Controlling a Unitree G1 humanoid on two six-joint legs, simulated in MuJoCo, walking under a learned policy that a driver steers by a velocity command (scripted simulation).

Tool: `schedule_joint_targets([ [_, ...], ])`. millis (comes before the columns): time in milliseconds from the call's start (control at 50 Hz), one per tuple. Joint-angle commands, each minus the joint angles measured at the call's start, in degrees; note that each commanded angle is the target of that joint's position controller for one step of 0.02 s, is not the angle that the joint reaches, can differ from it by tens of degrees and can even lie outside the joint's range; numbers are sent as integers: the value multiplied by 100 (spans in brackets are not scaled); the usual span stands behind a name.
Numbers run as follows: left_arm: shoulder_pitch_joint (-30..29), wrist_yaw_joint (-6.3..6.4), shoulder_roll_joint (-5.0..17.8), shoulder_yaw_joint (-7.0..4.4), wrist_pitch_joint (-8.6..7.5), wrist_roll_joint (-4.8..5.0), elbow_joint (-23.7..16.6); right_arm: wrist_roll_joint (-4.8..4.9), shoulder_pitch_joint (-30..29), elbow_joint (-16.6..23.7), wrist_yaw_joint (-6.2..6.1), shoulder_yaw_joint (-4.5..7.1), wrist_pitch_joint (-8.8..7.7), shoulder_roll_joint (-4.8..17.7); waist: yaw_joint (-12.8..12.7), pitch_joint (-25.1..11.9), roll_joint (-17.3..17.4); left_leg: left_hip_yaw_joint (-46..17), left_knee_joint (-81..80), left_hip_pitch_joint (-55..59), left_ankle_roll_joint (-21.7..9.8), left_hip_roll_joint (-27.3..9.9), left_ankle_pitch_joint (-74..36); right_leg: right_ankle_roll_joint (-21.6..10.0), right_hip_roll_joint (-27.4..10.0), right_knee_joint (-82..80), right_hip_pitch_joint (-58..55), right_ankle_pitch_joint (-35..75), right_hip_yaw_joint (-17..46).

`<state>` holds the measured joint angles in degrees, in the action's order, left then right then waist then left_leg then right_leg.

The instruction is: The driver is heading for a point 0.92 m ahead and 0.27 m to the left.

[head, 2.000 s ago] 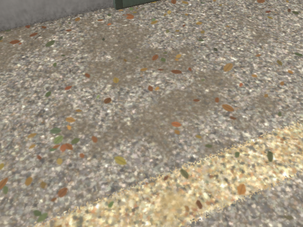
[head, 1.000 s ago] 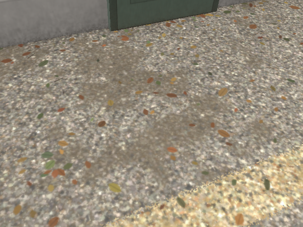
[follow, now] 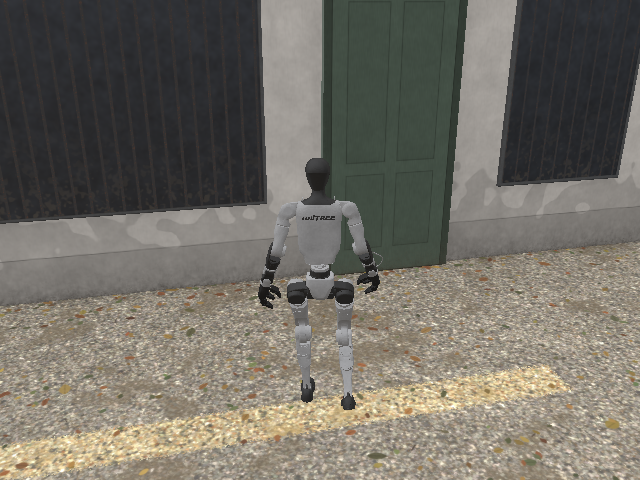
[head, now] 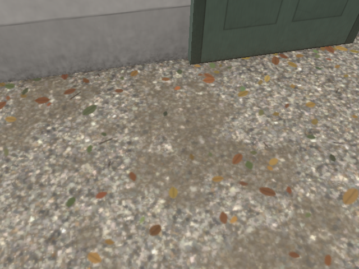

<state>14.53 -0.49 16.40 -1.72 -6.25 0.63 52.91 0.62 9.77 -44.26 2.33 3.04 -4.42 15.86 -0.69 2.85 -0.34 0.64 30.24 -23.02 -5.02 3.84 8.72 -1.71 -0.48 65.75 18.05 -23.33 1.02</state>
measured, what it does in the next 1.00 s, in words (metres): walks ahead, turning left: right foot, then left foot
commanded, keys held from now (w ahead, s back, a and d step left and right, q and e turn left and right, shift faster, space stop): w+q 0.72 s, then q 0.28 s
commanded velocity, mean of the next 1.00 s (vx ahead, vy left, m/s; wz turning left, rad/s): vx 0.44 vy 0.00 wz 0.57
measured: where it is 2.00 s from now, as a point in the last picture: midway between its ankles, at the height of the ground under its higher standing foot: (112, 196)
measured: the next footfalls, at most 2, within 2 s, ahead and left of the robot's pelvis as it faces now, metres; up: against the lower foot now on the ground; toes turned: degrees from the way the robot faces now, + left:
right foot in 0.40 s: +0.42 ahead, -0.11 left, +0.00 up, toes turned +17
left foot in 0.90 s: +0.57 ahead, +0.24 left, +0.00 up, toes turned +33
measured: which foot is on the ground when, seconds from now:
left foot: down 0.00-0.40, up 0.42-0.88, down 0.90-1.00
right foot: up 0.00-0.38, down 0.40-0.90, up 0.92-1.00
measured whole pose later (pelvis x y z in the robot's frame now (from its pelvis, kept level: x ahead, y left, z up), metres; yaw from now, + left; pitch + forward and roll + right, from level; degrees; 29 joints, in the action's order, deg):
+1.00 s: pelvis +0.49 +0.09 -0.01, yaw +35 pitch +2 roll -1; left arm 11.4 0.1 18.3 -2.7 -3.1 0.2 46.0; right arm 0.1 7.0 -32.1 1.9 3.7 -1.1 17.9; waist -1.6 5.3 0.2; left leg 0.0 33.2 -28.5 -4.4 3.5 7.0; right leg 2.6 -1.2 70.8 21.6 -31.0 0.3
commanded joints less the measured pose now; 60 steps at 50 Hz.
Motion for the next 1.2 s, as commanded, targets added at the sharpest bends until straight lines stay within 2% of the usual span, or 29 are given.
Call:
schedule_joint_targets([
  [20, -247, 29, 798, -193, -200, -65, -544, -107, 373, 394, -55, 190, -67, 716, 93, -683, 101, -2440, -1635, 2049, -1110, -1559, -979, -24, -569, -25, 1890, 592, 473],
  [60, -188, 40, 652, -198, -71, -127, -597, -50, 377, 430, -89, 200, -64, 728, -37, -578, 209, -2141, -1810, 1627, -1161, -1432, -1375, 161, -567, -505, 1690, 692, 401],
  [120, -733, 80, 521, -177, 24, -178, -837, 12, 672, 382, -217, 277, -46, 948, 76, -308, 225, -1784, -1954, 1277, -1118, -1245, -1467, 444, -444, -1549, 1882, 1474, 285],
  [220, -1687, 20, 361, -117, -39, -95, -1196, 47, 1083, 261, -317, 310, 32, 1012, 421, -193, 467, -1582, -1851, 918, -661, -905, -723, 470, -46, -3351, 1188, 3042, 204],
  [320, -1925, -66, 641, -196, -141, -36, -1409, 75, 1280, 168, -376, 322, 134, 948, 395, -182, 592, -2285, -1193, 1742, -564, -1209, -643, 291, 27, -3965, 1050, 2526, 466],
  [360, -1515, -64, 781, -268, -200, -27, -1326, 54, 1180, 214, -393, 330, 196, 934, 170, -314, 770, -2471, -779, 1869, -491, -1217, -1076, 114, 67, -4113, 489, 2056, 357],
  [380, -945, -31, 928, -354, -229, -64, -1189, 43, 1084, 282, -378, 276, 208, 793, -119, -675, 731, -2334, -194, 1733, -347, -936, -1424, -68, -4, -4304, -410, 2111, 314],
  [400, -79, 16, 1190, -440, -240, -147, -1097, -30, 995, 415, -346, 161, 195, 521, -518, -1474, 380, -1967, 1183, 1073, -154, -608, -971, -423, -784, -4061, -1913, 1931, 964],
  [420, 596, 48, 1648, -570, -146, -189, -962, 74, 1777, 534, -325, 32, 134, 104, -295, -2289, -1228, -1173, 3079, -1012, 305, 264, 1581, -1345, -2121, -4221, -4079, 1194, 3280],
  [440, 586, 2, 1254, -497, -96, -24, -919, 160, 1950, 504, -343, 68, 108, 526, -279, -2200, -1529, -1143, 4028, -1955, 361, -86, 2586, -1468, -2470, -4668, -4095, -15, 4429],
  [460, 280, 10, 800, -381, -63, -2, -1040, 170, 1428, 487, -344, 188, 133, 970, -398, -1340, -816, -1163, 4328, -2222, 398, -374, 2094, -1176, -2200, -4820, -3321, -287, 3607],
  [480, -29, 17, 660, -329, -18, -48, -1091, 118, 1041, 559, -355, 215, 168, 1003, -338, -813, -407, -929, 4259, -2094, 438, -596, 1635, -954, -1933, -4927, -2541, 233, 2756],
  [500, -239, 12, 542, -286, 6, -76, -1061, 56, 800, 640, -345, 224, 178, 917, -239, -409, -331, -863, 4001, -1976, 461, -752, 1330, -885, -1690, -5109, -1894, 807, 2198],
  [520, -335, 18, 462, -253, 1, -122, -1031, 52, 774, 679, -315, 236, 205, 813, -106, -275, -467, -844, 3809, -1749, 448, -921, 1123, -809, -1505, -5267, -1496, 1172, 1749],
  [580, -332, 10, 571, -308, -65, -91, -897, 97, 748, 815, -263, 169, 287, 466, -8, -180, -552, -651, 3492, -1608, 492, -1092, 815, -923, -1391, -5650, -1085, 1808, 961],
  [640, -284, 18, 765, -377, -81, -83, -799, 69, 463, 1003, -239, 141, 289, 405, -26, -159, -384, -634, 2864, -1856, 559, -1150, 176, -1006, -1436, -5770, -1222, 2507, 407],
  [760, -98, 72, 977, -393, 78, -30, -672, 38, -530, 1344, -17, 66, 188, 249, -342, 104, -238, -19, 980, -1407, 438, -890, -1121, -707, -1233, -5512, -1486, 3698, -715],
  [820, 18, 129, 1174, -439, 222, 65, -626, 20, -614, 1523, 102, 145, 203, 391, -253, -54, -428, 246, 556, -1028, 267, -624, -699, -517, -1346, -4866, -1912, 4960, -927],
  [860, -80, 195, 1321, -497, 303, 144, -690, -17, 29, 1428, 126, 304, 232, 694, 162, -463, -569, 422, 333, -192, 27, -258, -280, -363, -1327, -3813, -2014, 6071, -1029],
  [880, -163, 216, 1239, -472, 329, 160, -745, -22, 790, 1232, 80, 455, 239, 949, 587, -842, -411, 421, -108, 821, -163, -64, -760, -190, -1147, -2787, -1709, 5837, -1145],
  [900, 19, 195, 1011, -384, 299, 24, -820, -30, 1353, 1132, -59, 590, 284, 1328, 834, -1245, 209, -305, -261, 2251, -464, -540, -2378, 142, -817, -1212, -570, 4048, -1198],
  [920, 716, 77, 286, -164, 225, -369, -979, -96, 1055, 1311, -179, 592, 335, 1894, 57, -1819, 1811, -2483, 484, 4031, -1396, -2083, -5430, 517, 101, 918, 1585, -1732, -933],
  [940, 760, -4, 782, -174, 152, -174, -966, -166, 1079, 1597, -112, 510, 284, 1658, 422, -3238, 1199, -3974, -185, 4330, -2091, -2721, -4207, 501, 269, 1803, 1880, -1840, 383],
  [960, 4, -11, 1080, -269, 171, 29, -1102, -135, 806, 1605, -62, 436, 264, 1333, 571, -2611, 543, -3256, -471, 3773, -1770, -2314, -3457, 408, -7, 1688, 2121, -1169, 519],
  [980, -243, 41, 985, -242, 214, 23, -1215, -19, 502, 1542, -71, 390, 265, 1161, 379, -1799, 236, -2701, -618, 2941, -1458, -1988, -2841, 396, -175, 1227, 2291, -671, 401],
  [1000, -277, 116, 932, -241, 289, -54, -1154, 20, 275, 1551, -101, 344, 288, 1030, 205, -1317, 44, -2394, -783, 2151, -1266, -1764, -2546, 437, -332, 851, 2128, -411, 395],
  [1060, 6, 184, 863, -254, 477, -116, -1106, -140, -100, 1584, -165, 353, 326, 1080, -188, -1054, 362, -1973, -1082, 727, -1168, -1434, -2582, 527, -273, 80, 1204, -72, 303],
  [1120, -144, 247, 680, -199, 522, -151, -1149, -99, -28, 1485, -279, 388, 364, 1158, -144, -1216, 431, -1859, -998, 608, -1121, -1291, -2617, 669, -121, -702, 1091, 216, 319],
  [1200, -459, 222, 628, -179, 603, -93, -1236, -66, -128, 1477, -393, 362, 518, 1096, -26, -1187, 666, -1989, -1048, 455, -859, -1106, -759, 701, -45, -1520, 877, 777, 371],
])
